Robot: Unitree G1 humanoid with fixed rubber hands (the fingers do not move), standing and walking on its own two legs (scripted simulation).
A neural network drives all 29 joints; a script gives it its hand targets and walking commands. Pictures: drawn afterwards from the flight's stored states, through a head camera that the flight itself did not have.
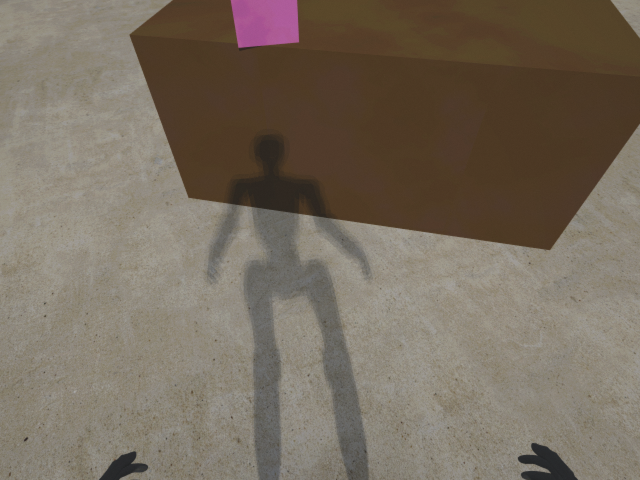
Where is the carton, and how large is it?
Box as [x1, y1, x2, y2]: [231, 0, 298, 47]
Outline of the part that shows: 231,0 238,47 298,41 296,0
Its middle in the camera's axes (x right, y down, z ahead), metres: -0.17 -0.75 +1.20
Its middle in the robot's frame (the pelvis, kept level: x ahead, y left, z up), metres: +1.42 +0.18 +0.05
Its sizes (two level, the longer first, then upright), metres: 0.277 0.185 0.171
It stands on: a pedestal, 0.71 m high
